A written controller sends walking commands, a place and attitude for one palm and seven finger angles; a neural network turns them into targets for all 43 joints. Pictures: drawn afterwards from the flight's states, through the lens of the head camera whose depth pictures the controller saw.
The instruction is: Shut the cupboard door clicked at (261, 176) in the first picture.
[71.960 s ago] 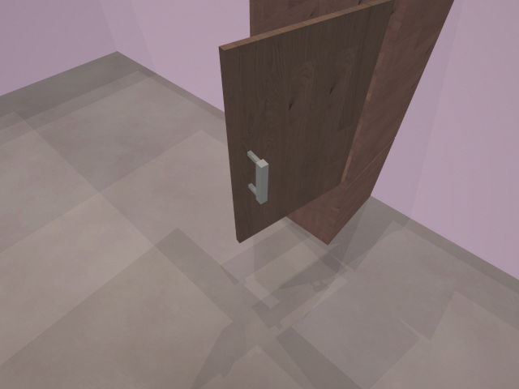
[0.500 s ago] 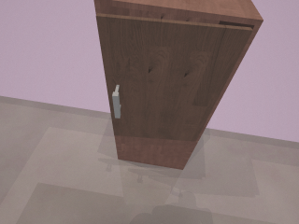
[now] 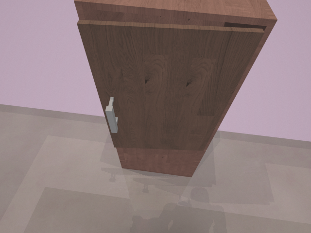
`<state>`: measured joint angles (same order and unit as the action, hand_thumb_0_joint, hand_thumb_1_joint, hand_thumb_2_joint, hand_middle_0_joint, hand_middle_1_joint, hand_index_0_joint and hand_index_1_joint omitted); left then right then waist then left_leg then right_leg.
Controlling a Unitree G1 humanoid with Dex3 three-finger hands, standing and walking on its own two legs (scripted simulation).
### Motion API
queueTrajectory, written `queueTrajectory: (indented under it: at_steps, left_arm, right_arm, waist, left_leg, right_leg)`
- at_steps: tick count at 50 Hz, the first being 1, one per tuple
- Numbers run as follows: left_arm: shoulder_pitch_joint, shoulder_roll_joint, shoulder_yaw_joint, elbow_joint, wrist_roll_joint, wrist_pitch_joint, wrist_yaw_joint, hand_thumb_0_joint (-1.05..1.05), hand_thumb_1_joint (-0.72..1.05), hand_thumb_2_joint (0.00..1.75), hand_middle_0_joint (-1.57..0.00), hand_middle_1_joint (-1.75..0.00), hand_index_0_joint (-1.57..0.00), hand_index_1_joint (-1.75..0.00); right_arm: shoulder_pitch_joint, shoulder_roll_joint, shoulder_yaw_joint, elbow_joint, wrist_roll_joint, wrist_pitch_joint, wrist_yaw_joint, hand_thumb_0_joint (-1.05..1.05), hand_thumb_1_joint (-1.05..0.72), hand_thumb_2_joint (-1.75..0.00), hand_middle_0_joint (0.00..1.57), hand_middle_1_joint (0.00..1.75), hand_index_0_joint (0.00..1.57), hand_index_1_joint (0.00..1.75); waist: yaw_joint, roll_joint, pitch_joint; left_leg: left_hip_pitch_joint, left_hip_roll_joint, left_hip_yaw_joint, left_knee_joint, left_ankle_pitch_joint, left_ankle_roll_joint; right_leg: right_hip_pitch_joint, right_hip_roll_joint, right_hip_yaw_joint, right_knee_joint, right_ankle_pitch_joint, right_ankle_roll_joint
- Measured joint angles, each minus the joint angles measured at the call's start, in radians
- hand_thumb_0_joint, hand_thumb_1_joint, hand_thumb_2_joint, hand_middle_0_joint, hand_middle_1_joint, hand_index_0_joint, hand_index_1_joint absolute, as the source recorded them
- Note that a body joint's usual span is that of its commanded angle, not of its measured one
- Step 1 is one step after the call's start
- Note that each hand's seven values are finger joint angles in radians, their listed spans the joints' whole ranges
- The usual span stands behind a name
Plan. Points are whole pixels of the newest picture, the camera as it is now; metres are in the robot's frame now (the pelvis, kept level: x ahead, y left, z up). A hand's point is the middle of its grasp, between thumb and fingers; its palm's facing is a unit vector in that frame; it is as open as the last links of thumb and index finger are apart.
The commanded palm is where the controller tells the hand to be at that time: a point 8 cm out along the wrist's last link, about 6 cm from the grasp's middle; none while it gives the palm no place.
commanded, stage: come to a stop and stand still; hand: left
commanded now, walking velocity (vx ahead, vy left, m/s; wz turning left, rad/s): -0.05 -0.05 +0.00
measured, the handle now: (113, 115) +0.47 +0.17 -0.05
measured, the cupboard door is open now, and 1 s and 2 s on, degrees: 6 6 6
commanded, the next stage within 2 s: look again from close up in 0.76 s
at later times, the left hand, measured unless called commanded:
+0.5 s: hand out of the picture +0.02 +0.18 -0.15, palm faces +0.00 -0.96 -0.29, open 7.4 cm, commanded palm none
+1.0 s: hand out of the picture +0.00 +0.17 -0.16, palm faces -0.01 -0.97 -0.25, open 7.4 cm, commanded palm none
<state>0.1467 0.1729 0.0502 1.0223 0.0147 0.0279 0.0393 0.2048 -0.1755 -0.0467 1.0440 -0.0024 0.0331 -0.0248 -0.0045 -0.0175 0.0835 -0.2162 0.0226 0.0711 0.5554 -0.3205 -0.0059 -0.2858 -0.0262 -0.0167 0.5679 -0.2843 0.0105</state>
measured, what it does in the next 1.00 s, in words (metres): stands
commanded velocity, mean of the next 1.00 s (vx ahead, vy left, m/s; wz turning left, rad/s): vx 0.00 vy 0.00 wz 0.00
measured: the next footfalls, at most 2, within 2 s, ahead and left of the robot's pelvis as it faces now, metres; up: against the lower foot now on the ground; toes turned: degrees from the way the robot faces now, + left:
none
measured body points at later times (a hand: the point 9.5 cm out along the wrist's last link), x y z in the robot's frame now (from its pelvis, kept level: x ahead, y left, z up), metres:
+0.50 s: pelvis -0.04 -0.02 +0.00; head -0.04 -0.04 +0.45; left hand +0.02 +0.23 -0.13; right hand +0.02 -0.25 -0.16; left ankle -0.03 +0.11 -0.73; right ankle -0.04 -0.13 -0.73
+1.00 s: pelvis -0.03 -0.03 +0.01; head -0.01 -0.04 +0.46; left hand +0.00 +0.22 -0.14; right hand -0.04 -0.27 -0.15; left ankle -0.03 +0.11 -0.73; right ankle -0.04 -0.13 -0.73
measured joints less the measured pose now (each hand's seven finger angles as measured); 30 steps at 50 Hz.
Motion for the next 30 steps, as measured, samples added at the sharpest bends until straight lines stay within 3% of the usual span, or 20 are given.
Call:
queueTrajectory:
  at_steps: [2,5,7,9,11,16,30]
  left_arm:
    - [-0.005,0.009,0.002,-0.006,-0.003,0.012,0.002,0.0,0.91,0.9,-0.2,-0.3,-0.2,-0.3]
    - [-0.012,0.021,0.003,-0.01,-0.005,0.031,0.002,0.0,0.91,0.9,-0.2,-0.3,-0.2,-0.3]
    - [-0.015,0.025,0.004,-0.014,-0.005,0.034,-0.001,0.0,0.91,0.9,-0.2,-0.3,-0.2,-0.3]
    - [-0.012,0.028,0.003,-0.019,-0.004,0.027,-0.005,0.0,0.91,0.9,-0.2,-0.3,-0.2,-0.3]
    - [0.015,0.032,-0.009,-0.03,-0.004,-0.005,0.004,0.0,0.91,0.9,-0.2,-0.3,-0.2,-0.3]
    - [0.068,0.024,-0.035,-0.018,-0.002,-0.032,0.011,0.0,0.91,0.9,-0.2,-0.3,-0.2,-0.3]
    - [0.098,0.024,-0.058,-0.007,-0.005,-0.022,-0.013,0.01,0.91,0.9,-0.2,-0.3,-0.2,-0.3]
  right_arm:
    - [-0.007,0.003,0.003,-0.009,-0.005,-0.004,-0.003,0.0,-0.91,-0.9,0.2,0.29,0.2,0.3]
    - [-0.01,0.008,0.009,-0.023,-0.014,-0.014,-0.013,0.0,-0.91,-0.9,0.2,0.29,0.19,0.3]
    - [-0.013,0.011,0.013,-0.026,-0.018,-0.015,-0.015,0.0,-0.91,-0.9,0.2,0.29,0.2,0.3]
    - [-0.016,0.011,0.015,-0.024,-0.018,-0.015,-0.012,0.0,-0.91,-0.9,0.2,0.29,0.2,0.3]
    - [-0.011,0.006,0.012,-0.039,-0.005,-0.014,0.002,0.0,-0.9,-0.9,0.2,0.29,0.2,0.3]
    - [-0.011,-0.007,0.007,-0.092,-0.004,-0.034,0.012,0.0,-0.9,-0.9,0.2,0.29,0.2,0.3]
    - [0.047,-0.029,0.032,-0.029,-0.015,-0.031,0.023,0.0,-0.91,-0.9,0.2,0.29,0.2,0.3]
  waist:
    - [0.008,-0.023,0.003]
    - [0.008,-0.027,0.002]
    - [0.008,-0.019,0.003]
    - [0.012,-0.01,0.002]
    - [0.02,-0.006,-0.018]
    - [-0.005,0.036,-0.026]
    - [-0.001,0.052,-0.058]
  left_leg:
    - [0.017,-0.008,0.013,-0.022,-0.008,0.018]
    - [0.03,-0.004,0.013,-0.054,0.006,0.028]
    - [0.032,0.001,0.006,-0.069,0.02,0.027]
    - [0.031,0.005,0.002,-0.075,0.027,0.02]
    - [-0.02,0.007,0.01,-0.006,0.011,0.012]
    - [-0.026,0.004,0.013,0.035,-0.015,0.004]
    - [0.003,0.006,0.008,-0.066,0.073,-0.005]
  right_leg:
    - [-0.009,-0.006,0.007,0.029,0.003,-0.001]
    - [-0.035,0.016,0.026,0.169,-0.132,-0.006]
    - [-0.029,0.026,0.025,0.198,-0.158,-0.009]
    - [0.007,0.027,0.013,0.128,-0.112,-0.01]
    - [0.042,0.018,0.015,0.001,0.031,-0.013]
    - [0.034,0.016,0.025,0.051,-0.079,-0.012]
    - [0.048,0.022,0.018,-0.017,-0.003,-0.03]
